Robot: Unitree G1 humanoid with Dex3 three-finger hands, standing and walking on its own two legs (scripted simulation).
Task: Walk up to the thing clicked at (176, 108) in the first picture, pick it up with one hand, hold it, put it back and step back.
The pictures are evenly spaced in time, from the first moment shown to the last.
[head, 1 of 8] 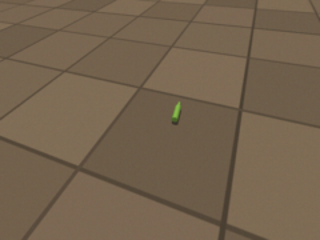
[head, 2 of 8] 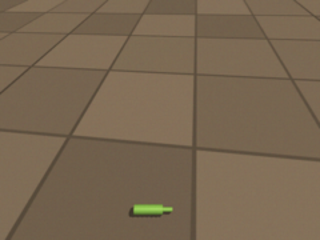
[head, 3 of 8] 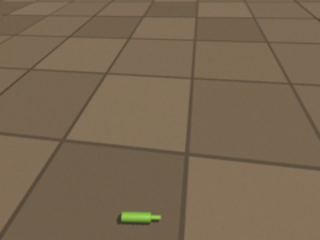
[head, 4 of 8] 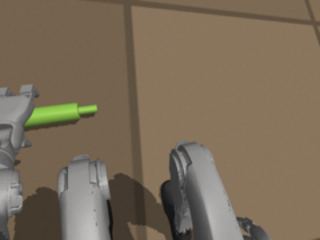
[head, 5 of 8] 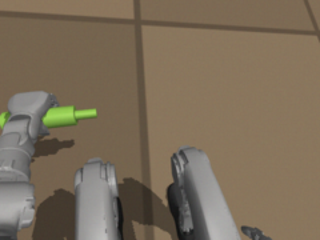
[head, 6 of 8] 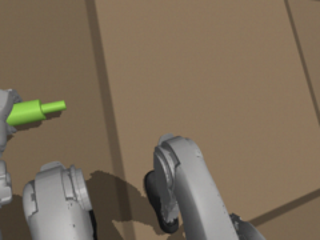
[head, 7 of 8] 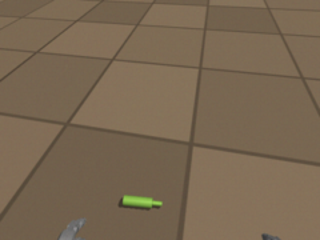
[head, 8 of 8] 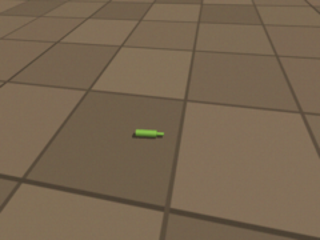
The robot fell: no
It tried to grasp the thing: yes
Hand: left
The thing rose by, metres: 0.68
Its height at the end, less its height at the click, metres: +0.00
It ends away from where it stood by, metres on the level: 0.01
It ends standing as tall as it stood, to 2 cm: yes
